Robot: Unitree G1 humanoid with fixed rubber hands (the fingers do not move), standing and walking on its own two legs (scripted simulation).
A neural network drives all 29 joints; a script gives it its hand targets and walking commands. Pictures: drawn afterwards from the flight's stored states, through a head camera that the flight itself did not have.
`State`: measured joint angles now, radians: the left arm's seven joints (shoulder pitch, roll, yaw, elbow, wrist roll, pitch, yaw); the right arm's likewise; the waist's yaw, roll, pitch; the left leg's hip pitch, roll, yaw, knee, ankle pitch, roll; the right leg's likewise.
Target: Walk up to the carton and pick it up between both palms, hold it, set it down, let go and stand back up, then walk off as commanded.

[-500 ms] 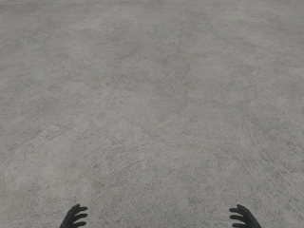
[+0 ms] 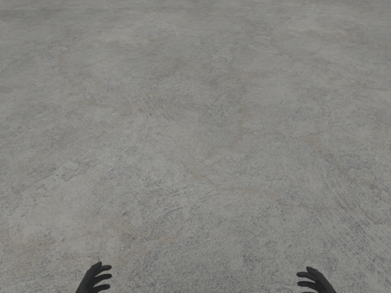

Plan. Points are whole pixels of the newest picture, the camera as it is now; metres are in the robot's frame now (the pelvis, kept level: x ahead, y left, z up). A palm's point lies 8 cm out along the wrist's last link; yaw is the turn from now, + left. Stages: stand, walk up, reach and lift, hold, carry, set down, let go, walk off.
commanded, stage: walk up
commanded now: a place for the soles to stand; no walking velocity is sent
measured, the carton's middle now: out of the picture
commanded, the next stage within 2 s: none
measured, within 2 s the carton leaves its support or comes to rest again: neither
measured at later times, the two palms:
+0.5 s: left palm out of the picture -0.02 +0.40 -0.08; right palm (287, 286) +0.17 -0.17 -0.10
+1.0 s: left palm out of the picture -0.13 +0.45 -0.08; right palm (229, 261) +0.23 -0.05 -0.11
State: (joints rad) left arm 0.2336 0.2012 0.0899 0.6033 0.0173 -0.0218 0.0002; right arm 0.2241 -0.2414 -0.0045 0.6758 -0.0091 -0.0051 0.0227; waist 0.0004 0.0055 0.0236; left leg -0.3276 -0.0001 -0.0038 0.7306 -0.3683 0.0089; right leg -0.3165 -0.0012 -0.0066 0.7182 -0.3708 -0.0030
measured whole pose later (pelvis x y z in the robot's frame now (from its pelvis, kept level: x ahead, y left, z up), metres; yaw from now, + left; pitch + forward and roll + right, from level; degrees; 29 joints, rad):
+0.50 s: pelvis -0.02 +0.08 +0.00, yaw +19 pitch +1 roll +1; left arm 0.25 0.34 0.12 0.70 0.01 -0.03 0.02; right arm 0.26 -0.37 -0.10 0.67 -0.03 0.07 0.14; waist 0.00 0.01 0.05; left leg -0.43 -0.14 0.00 0.64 -0.23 0.09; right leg -0.52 -0.02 -0.03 0.77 -0.49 0.00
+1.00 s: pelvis -0.02 +0.14 -0.01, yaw +37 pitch +1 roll +0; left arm 0.26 0.34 0.14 0.74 0.02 -0.06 0.03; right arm 0.31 -0.38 -0.10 0.67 -0.04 0.07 0.16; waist 0.00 0.03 0.05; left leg -0.44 -0.04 -0.03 0.77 -0.34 0.02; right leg -0.54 -0.05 -0.07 0.92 -0.47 0.00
